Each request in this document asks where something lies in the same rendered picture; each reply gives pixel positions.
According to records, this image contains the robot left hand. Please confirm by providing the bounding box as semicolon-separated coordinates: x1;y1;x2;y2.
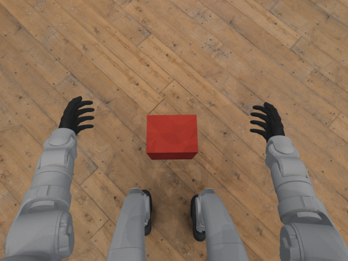
59;96;94;136

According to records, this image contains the right robot forearm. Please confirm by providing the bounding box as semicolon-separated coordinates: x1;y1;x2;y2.
265;135;348;256

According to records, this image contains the robot right hand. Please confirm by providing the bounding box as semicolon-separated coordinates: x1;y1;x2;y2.
250;102;285;143

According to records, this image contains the right robot upper arm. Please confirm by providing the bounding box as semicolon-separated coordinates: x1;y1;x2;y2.
279;222;348;261

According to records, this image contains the robot right foot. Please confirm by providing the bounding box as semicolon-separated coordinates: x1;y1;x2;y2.
190;195;206;241

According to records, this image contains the left robot upper arm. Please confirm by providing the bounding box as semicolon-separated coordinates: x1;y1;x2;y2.
0;210;74;261

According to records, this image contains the left robot forearm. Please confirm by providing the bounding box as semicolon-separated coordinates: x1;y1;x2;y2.
4;128;77;257

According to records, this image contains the right robot thigh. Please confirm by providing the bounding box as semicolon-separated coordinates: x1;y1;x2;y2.
195;194;250;261

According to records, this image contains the carton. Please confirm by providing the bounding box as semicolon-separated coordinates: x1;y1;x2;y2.
146;115;198;160

